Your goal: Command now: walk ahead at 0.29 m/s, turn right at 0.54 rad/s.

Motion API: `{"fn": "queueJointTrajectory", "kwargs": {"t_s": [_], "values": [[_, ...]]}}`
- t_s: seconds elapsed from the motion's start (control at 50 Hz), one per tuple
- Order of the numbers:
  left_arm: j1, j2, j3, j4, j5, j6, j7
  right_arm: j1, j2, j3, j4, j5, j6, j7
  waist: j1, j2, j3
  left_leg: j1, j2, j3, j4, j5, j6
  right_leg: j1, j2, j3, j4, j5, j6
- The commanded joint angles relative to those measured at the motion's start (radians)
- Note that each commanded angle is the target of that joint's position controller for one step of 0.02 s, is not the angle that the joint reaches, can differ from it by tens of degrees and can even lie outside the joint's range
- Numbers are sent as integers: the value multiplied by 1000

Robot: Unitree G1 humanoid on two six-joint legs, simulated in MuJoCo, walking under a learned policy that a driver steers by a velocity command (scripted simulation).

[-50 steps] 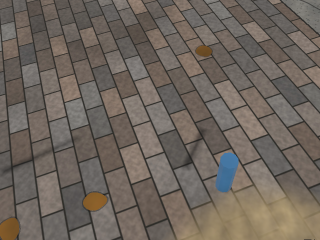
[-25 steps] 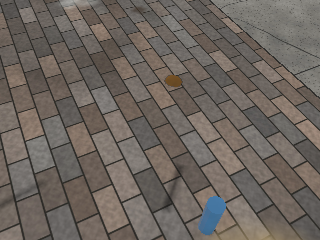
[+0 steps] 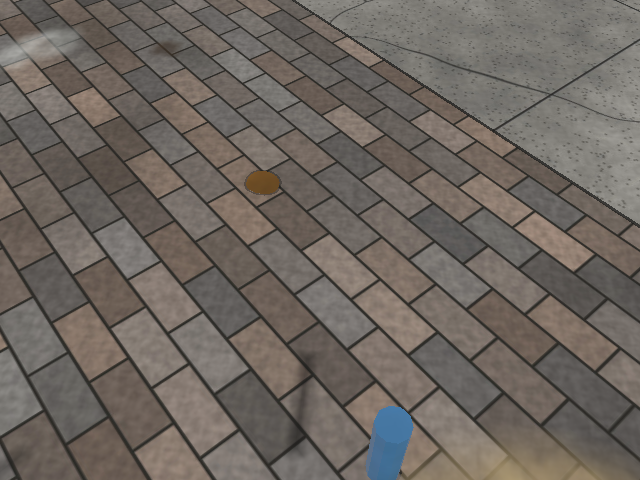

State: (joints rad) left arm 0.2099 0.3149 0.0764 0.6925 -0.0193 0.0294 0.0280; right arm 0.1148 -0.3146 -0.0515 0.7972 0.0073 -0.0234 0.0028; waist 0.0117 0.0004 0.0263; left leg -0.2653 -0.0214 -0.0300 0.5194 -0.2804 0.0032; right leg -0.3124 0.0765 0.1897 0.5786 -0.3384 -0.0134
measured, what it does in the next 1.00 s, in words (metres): walks ahead, turning right: right foot, then left foot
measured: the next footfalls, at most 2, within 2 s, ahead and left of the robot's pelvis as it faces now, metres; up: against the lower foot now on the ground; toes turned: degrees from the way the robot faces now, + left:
right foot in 0.48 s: +0.29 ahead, -0.20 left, +0.00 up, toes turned -20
left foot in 0.98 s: +0.66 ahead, -0.16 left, +0.00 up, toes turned -38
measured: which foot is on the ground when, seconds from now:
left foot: down 0.00-0.50, up 0.52-0.96, down 0.98-1.00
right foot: up 0.00-0.46, down 0.48-0.98, up 1.00-1.00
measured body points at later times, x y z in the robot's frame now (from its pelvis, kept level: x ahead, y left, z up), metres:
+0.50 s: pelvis +0.18 -0.07 -0.02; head +0.22 -0.08 +0.43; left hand +0.49 +0.07 -0.08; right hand +0.06 -0.34 -0.14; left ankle +0.01 +0.11 -0.72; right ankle +0.26 -0.18 -0.74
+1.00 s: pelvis +0.46 -0.17 -0.01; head +0.49 -0.19 +0.43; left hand +0.65 +0.07 -0.13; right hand +0.53 -0.50 -0.07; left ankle +0.63 -0.14 -0.74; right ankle +0.26 -0.18 -0.72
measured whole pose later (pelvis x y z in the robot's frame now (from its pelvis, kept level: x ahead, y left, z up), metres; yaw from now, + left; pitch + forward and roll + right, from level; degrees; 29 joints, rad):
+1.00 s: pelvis +0.46 -0.17 -0.01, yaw -35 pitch +2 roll +1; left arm 0.41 0.32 0.08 0.75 -0.02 -0.02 0.02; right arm 0.03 -0.28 -0.03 0.63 -0.01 -0.12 0.02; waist 0.08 0.00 0.02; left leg -0.48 -0.03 -0.03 0.51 -0.06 0.03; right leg -0.08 0.10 0.24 0.66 -0.51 -0.06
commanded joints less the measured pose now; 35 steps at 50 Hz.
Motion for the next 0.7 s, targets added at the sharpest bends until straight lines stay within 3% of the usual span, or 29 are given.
{"fn": "queueJointTrajectory", "kwargs": {"t_s": [0.02, 0.04, 0.06, 0.08, 0.1, 0.14, 0.24, 0.26, 0.34, 0.38, 0.42, 0.44, 0.46, 0.48, 0.5, 0.52, 0.54, 0.56, 0.58, 0.6, 0.62, 0.66, 0.7], "values": [[-98, 68, 8, -148, -6, -44, -1, 195, -266, -67, -2, -52, -29, -6, -85, 222, -1, 236, 451, -665, -392, -517, 225, -483, -4, 29, 354, -242, -17], [-90, 131, 26, -132, -7, -50, -1, 106, -202, -53, -29, -38, -44, -12, -48, 176, 78, 201, 418, -595, -403, -544, 225, -513, -57, 35, 438, -151, -14], [-51, 148, 35, -105, -1, -49, -3, 63, -149, -39, -36, -18, -51, -20, -25, 167, 95, 206, 361, -478, -402, -458, 184, -516, -74, 13, 465, -72, -4], [-23, 139, 37, -83, 6, -49, -4, 54, -127, -32, -43, -11, -53, -25, -18, 147, 68, 227, 322, -383, -398, -369, 149, -498, -89, -9, 483, -12, 5], [-34, 118, 33, -81, 6, -52, -10, 74, -118, -28, -35, -10, -57, -29, -33, 132, 80, 228, 299, -301, -406, -254, 137, -502, -102, -22, 500, 56, 14], [-51, 75, 22, -84, -2, -62, -21, 134, -105, -24, -19, -21, -70, -30, -57, 107, 60, 244, 268, -173, -406, -84, 130, -500, -111, -51, 526, 155, 21], [-121, 30, 5, -133, -8, -67, -46, 212, -120, -24, 7, -24, -70, -24, -96, 93, 60, 284, 266, -9, -402, 128, 145, -511, -144, -100, 359, 287, 35], [-145, 25, 1, -152, -5, -70, -51, 219, -141, -30, 8, -14, -65, -22, -105, 98, 69, 277, 270, 16, -411, 159, 149, -490, -151, -120, 313, 301, 37], [-239, -6, -19, -205, -11, -75, -82, 270, -158, -34, 27, -1, -52, -15, -133, 72, 111, 302, 298, 100, -410, 243, 154, -442, -155, -203, 167, 296, 9], [-253, -1, -20, -217, -14, -76, -95, 279, -169, -39, 31, 8, -42, -12, -126, 78, 120, 334, 309, 139, -376, 320, 141, -416, -148, -235, 116, 247, -13], [-233, 21, -9, -225, -13, -73, -100, 267, -191, -46, 22, 15, -32, -12, -84, 102, 77, 352, 307, 183, -271, 660, 123, -297, -95, -281, 66, 167, -55], [-181, 45, 4, -219, -5, -69, -98, 269, -213, -52, 28, 17, -23, -17, -42, 124, 24, 368, 313, 200, -161, 915, 117, -201, -51, -312, 53, 124, -76], [-56, 85, 28, -191, -5, -66, -95, 261, -226, -56, 27, 19, -14, -24, 37, 121, -58, 339, 305, 227, 18, 1075, 102, -24, -8, -328, 16, 133, -109], [122, 141, 62, -141, -10, -58, -80, 256, -212, -49, 16, 19, -15, -30, 129, 87, -152, 195, 272, 245, 242, 1012, 69, 260, 12, -294, -45, 203, -152], [239, 209, 79, -101, -22, -42, -54, 294, -116, -18, -8, -26, -28, -25, 128, -101, -240, -125, 201, 222, 553, 232, 30, 593, -179, -10, -38, 192, -210], [210, 291, 81, -140, -18, -54, -53, 315, -42, 15, -92, -19, -65, -12, 51, -262, -426, -457, -3, 61, 887, -303, -16, 815, -439, 657, -223, -74, -416], [228, 193, 58, -127, -3, -68, -61, 173, -151, -14, -106, 20, -99, -1, 134, -96, -388, -570, 48, -83, 943, -213, -5, 773, -425, 618, -304, -107, -372], [202, 157, 44, -103, 5, -79, -62, 118, -144, -11, -137, 43, -115, 5, 110, -87, -222, -616, 85, -54, 908, -132, 12, 635, -387, 459, -305, -41, -331], [126, 130, 32, -108, 3, -87, -63, 121, -129, -7, -127, 26, -121, -1, 51, 12, -123, -558, 129, -54, 820, -53, 13, 455, -333, 335, -315, 70, -298], [58, 105, 23, -120, 9, -92, -61, 137, -128, -12, -120, 4, -116, -5, 6, 2, -81, -491, 154, -58, 743, -4, 2, 332, -284, 251, -329, 163, -280], [3, 97, 17, -137, 17, -95, -56, 162, -142, -22, -111, -6, -103, -3, -39, -26, -38, -409, 172, -64, 677, 29, -6, 207, -243, 180, -362, 242, -266], [-10, 103, 20, -124, 15, -105, -47, 176, -118, -21, -109, -24, -82, -1, -59, -44, -28, -354, 160, -31, 613, 53, -45, 107, -218, 124, -385, 375, -281], [21, 126, 24, -96, 20, -104, -30, 109, -92, -12, -143, -36, -74, -8, -46, -53, -2, -373, 140, -6, 524, 128, -72, 51, -195, 77, -393, 453, -278]]}}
